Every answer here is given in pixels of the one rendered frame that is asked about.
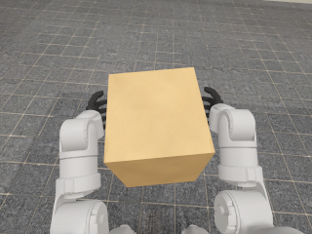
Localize robot right hand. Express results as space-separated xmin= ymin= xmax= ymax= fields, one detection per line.
xmin=201 ymin=87 xmax=223 ymax=125

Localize robot left hand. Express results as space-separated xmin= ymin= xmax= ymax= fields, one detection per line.
xmin=86 ymin=91 xmax=107 ymax=129

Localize robot right forearm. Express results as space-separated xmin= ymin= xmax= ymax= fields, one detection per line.
xmin=209 ymin=103 xmax=273 ymax=222

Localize robot left forearm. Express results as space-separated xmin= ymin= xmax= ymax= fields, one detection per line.
xmin=50 ymin=110 xmax=104 ymax=234

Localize robot left upper arm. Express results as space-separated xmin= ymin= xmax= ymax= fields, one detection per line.
xmin=51 ymin=199 xmax=109 ymax=234

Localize robot right upper arm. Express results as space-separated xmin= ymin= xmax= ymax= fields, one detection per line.
xmin=214 ymin=189 xmax=304 ymax=234

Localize left robot shin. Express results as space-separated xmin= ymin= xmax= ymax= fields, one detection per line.
xmin=120 ymin=224 xmax=131 ymax=229

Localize carton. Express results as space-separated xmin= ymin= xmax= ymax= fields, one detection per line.
xmin=103 ymin=67 xmax=215 ymax=187

